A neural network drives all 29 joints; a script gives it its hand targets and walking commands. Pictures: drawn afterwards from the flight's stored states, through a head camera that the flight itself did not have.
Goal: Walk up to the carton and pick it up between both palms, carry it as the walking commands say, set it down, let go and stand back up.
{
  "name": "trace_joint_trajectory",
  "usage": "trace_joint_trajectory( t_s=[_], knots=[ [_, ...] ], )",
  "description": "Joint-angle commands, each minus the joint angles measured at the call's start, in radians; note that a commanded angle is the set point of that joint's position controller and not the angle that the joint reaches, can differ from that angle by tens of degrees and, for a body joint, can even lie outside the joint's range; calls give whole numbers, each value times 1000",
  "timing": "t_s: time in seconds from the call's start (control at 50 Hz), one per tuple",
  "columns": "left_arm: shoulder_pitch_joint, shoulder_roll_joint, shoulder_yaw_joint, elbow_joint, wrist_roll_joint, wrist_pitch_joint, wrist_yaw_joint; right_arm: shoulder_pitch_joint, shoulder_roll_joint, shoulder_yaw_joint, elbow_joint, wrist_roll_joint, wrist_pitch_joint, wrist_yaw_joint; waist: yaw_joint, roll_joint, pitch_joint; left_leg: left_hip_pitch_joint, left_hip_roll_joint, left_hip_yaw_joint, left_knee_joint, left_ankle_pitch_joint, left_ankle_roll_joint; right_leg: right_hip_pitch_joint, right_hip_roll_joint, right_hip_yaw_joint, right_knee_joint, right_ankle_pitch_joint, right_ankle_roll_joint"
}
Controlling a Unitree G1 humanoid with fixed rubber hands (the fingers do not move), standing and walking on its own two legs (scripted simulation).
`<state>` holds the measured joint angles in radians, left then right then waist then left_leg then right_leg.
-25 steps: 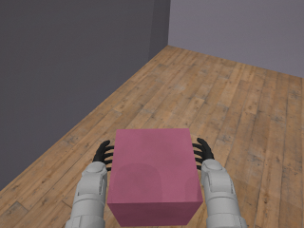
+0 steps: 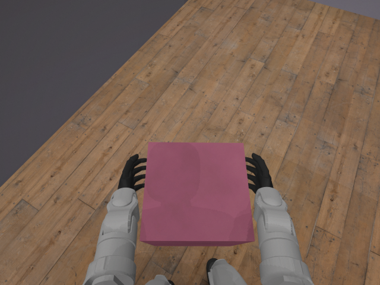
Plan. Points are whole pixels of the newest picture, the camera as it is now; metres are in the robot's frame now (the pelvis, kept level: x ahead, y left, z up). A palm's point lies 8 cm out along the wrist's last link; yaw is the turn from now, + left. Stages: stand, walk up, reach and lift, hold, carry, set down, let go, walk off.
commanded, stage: set down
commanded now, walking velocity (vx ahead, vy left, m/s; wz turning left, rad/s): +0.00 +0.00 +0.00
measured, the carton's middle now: (194, 200) +0.32 -0.02 -0.12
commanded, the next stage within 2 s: none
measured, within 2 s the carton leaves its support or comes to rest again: neither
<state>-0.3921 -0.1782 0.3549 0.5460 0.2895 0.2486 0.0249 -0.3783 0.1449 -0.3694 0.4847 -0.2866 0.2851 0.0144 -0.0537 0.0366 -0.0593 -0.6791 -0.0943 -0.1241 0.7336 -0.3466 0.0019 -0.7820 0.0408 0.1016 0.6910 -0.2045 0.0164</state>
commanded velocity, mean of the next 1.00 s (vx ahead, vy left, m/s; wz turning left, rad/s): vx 0.00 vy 0.00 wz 0.00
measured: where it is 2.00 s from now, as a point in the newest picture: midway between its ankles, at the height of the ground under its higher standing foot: outside the picture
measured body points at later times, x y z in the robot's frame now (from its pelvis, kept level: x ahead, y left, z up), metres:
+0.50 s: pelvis -0.03 -0.01 -0.08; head +0.15 -0.04 +0.34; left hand +0.38 +0.13 -0.14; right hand +0.35 -0.18 -0.15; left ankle +0.00 +0.12 -0.71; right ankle +0.07 -0.12 -0.71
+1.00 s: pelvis -0.04 +0.01 -0.14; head +0.19 -0.01 +0.25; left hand +0.40 +0.13 -0.24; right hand +0.37 -0.18 -0.24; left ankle +0.00 +0.12 -0.71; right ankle +0.07 -0.12 -0.71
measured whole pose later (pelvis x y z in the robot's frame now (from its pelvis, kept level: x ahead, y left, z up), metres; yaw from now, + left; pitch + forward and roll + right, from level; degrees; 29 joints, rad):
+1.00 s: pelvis -0.04 +0.01 -0.14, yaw +1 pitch +42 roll +1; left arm -0.73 -0.04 0.32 0.72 0.16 0.18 0.07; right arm -0.65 0.09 -0.42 0.58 -0.16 0.20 -0.07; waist -0.05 0.03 -0.25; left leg -1.60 -0.15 -0.08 1.41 -0.54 -0.01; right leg -1.70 0.08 0.12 1.34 -0.37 0.06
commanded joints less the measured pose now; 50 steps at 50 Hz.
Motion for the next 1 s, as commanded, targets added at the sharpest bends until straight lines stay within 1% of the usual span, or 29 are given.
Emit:
trace_joint_trajectory(
  t_s=[0.0,0.1,0.22,0.3,0.4,0.5,0.58,0.8,0.88,0.98],
  knots=[
    [-491,-830,-500,46,-95,-46,-225,-446,855,532,69,94,-35,192,-2,-29,-501,-126,-35,28,-57,170,-2,447,49,-30,56,239,-5],
    [-566,-831,-498,67,-106,-60,-256,-501,906,554,67,89,-45,175,9,-44,-609,-255,-46,53,25,96,9,415,47,-18,122,205,3],
    [-647,-835,-495,94,-127,-50,-288,-573,943,583,50,101,-37,157,19,-59,-688,-383,-56,75,120,22,16,338,51,-13,192,128,10],
    [-686,-835,-482,118,-134,-35,-299,-619,948,586,52,111,-27,151,27,-62,-715,-450,-61,85,174,-16,19,271,56,-17,237,72,12],
    [-723,-840,-474,140,-143,-22,-299,-666,944,581,64,125,-18,148,27,-61,-756,-511,-68,92,230,-33,17,194,63,-28,295,45,13],
    [-743,-847,-469,158,-147,-16,-287,-702,925,562,82,135,-20,148,20,-53,-786,-555,-73,93,277,-22,7,104,72,-46,354,49,12],
    [-755,-855,-478,163,-155,-21,-271,-722,910,550,94,146,-30,148,10,-44,-829,-576,-76,90,316,13,-5,34,78,-62,404,81,13],
    [-781,-851,-532,172,-189,-60,-207,-752,864,535,119,183,-71,141,-11,-8,-936,-611,-80,81,427,107,-37,-166,91,-91,530,150,23],
    [-802,-835,-551,171,-205,-76,-183,-769,846,531,124,199,-84,134,-15,3,-965,-627,-81,81,467,115,-42,-226,95,-98,573,154,29],
    [-840,-813,-562,179,-220,-91,-160,-804,826,526,132,216,-93,124,-16,8,-986,-664,-84,85,516,96,-42,-283,97,-105,626,139,37]
  ],
)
